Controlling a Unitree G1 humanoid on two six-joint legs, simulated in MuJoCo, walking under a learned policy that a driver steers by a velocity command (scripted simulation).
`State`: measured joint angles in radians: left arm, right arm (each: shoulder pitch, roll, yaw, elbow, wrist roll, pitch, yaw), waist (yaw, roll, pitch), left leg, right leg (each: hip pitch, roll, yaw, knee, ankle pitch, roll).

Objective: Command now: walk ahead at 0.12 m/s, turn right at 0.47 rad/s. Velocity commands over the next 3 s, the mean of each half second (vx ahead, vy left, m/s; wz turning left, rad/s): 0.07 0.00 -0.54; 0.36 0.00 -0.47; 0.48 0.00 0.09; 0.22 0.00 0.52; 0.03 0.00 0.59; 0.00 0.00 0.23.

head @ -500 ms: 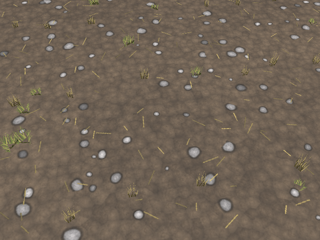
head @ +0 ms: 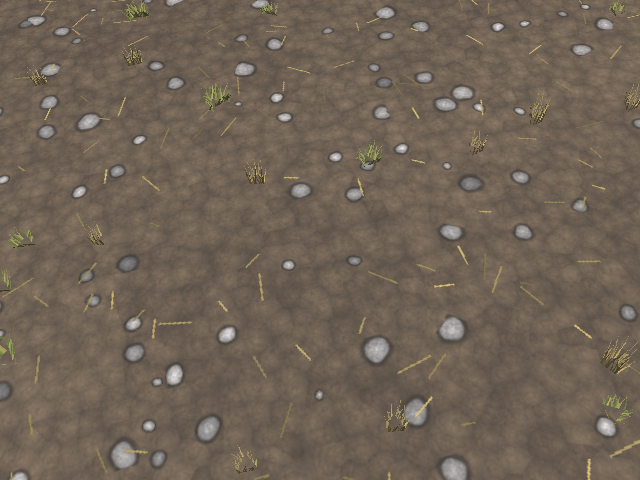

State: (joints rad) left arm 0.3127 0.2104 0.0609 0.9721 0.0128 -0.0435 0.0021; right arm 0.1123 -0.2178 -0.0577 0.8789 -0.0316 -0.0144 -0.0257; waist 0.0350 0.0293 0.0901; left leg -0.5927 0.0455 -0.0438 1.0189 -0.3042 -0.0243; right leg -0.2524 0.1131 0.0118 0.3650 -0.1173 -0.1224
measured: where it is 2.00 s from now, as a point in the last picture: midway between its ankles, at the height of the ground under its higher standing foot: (506, 434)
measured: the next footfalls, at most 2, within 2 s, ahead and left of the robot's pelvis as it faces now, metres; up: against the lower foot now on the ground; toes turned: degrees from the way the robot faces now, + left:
left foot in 0.36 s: +0.11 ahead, +0.14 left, +0.00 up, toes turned -17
right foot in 0.90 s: +0.13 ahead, -0.15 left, +0.00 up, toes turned -33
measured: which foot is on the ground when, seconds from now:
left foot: up 0.00-0.34, down 0.36-0.90, up 0.92-1.00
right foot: down 0.00-0.34, up 0.36-0.88, down 0.90-1.00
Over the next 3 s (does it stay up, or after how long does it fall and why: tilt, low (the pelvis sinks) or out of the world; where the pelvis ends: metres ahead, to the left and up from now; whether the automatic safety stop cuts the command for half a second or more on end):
stays up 0.53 -0.29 0.00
